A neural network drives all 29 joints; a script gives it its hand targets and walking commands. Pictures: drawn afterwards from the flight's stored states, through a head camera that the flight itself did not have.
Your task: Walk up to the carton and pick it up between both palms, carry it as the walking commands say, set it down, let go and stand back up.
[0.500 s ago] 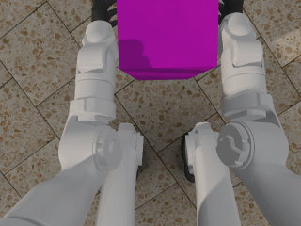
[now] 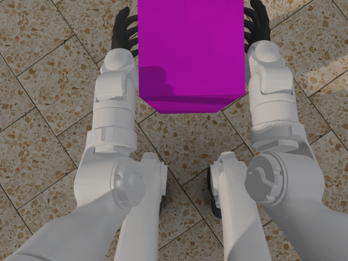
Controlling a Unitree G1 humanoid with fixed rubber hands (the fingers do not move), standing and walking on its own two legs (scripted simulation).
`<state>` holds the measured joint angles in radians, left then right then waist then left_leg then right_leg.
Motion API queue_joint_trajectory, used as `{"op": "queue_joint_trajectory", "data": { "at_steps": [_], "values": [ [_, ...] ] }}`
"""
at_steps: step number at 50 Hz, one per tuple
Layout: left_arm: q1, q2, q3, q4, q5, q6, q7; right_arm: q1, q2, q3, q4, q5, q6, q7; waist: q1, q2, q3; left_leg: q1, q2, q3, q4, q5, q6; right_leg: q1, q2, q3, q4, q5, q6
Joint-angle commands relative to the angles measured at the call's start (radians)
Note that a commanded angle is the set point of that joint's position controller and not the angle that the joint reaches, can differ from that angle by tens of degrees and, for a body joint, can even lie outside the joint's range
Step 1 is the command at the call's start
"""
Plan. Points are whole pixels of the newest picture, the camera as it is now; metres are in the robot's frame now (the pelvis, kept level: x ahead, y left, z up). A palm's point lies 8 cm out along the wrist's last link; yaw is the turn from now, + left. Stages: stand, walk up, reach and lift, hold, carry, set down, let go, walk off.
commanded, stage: reach and lift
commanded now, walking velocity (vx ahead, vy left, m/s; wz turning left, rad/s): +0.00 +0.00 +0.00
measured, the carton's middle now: (188, 63) +0.52 +0.00 -0.15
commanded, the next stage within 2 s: none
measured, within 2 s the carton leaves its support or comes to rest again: neither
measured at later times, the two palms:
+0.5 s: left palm (110, 48) +0.49 +0.13 +0.00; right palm (276, 39) +0.50 -0.13 +0.00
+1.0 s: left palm (88, 42) +0.47 +0.13 +0.08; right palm (305, 30) +0.47 -0.13 +0.08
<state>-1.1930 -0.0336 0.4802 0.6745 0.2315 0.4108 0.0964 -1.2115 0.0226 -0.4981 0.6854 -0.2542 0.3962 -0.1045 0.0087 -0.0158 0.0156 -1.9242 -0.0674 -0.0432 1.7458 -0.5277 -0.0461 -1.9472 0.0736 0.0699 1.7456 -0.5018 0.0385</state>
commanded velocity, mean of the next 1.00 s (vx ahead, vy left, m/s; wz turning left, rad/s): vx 0.00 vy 0.00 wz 0.00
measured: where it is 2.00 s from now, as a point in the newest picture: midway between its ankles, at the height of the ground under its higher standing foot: (186, 200)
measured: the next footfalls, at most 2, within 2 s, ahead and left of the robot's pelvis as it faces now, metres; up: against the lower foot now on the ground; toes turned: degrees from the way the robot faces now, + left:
none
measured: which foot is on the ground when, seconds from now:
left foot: down 0.00-1.00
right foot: down 0.00-1.00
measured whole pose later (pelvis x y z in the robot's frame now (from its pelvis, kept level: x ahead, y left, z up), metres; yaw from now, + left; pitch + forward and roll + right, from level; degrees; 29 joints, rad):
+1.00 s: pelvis +0.03 +0.00 +0.12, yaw -1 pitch +33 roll +0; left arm -0.82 -0.14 0.45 0.63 0.25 0.34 0.08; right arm -0.83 0.13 -0.47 0.62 -0.27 0.33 -0.08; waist 0.01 0.00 -0.12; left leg -1.43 -0.05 -0.07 1.32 -0.47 -0.03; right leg -1.44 0.06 0.07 1.31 -0.44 0.03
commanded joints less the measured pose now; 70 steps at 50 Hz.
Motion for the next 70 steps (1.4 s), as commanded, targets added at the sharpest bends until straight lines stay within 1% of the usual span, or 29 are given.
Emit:
{"op": "queue_joint_trajectory", "data": {
  "at_steps": [1, 17, 42, 70],
  "values": [
    [-0.734, -1.030, -0.512, 0.001, -0.159, -0.037, -0.255, -0.646, 1.075, 0.505, 0.072, 0.151, -0.004, 0.251, 0.018, -0.020, -1.197, 0.582, -0.129, 0.118, -0.177, 0.275, 0.006, 0.689, 0.120, -0.113, -0.173, 0.291, -0.005],
    [-0.612, -1.087, -0.519, 0.014, -0.137, -0.054, -0.248, -0.522, 1.117, 0.499, 0.083, 0.123, -0.020, 0.256, 0.011, -0.003, -1.150, 0.694, -0.131, 0.094, -0.301, 0.285, 0.006, 0.759, 0.126, -0.103, -0.298, 0.291, -0.008],
    [-0.376, -1.164, -0.577, -0.001, -0.120, -0.093, -0.243, -0.291, 1.189, 0.568, 0.047, 0.113, -0.060, 0.255, 0.005, 0.008, -1.054, 0.892, -0.125, 0.046, -0.508, 0.322, 0.012, 0.955, 0.123, -0.071, -0.511, 0.321, -0.015],
    [-0.079, -1.208, -0.638, -0.046, -0.088, -0.137, -0.243, 0.002, 1.216, 0.649, -0.007, 0.076, -0.122, 0.251, 0.004, 0.008, -0.852, 1.184, -0.101, -0.010, -0.776, 0.431, 0.022, 1.247, 0.089, -0.016, -0.773, 0.424, -0.027]
  ]
}}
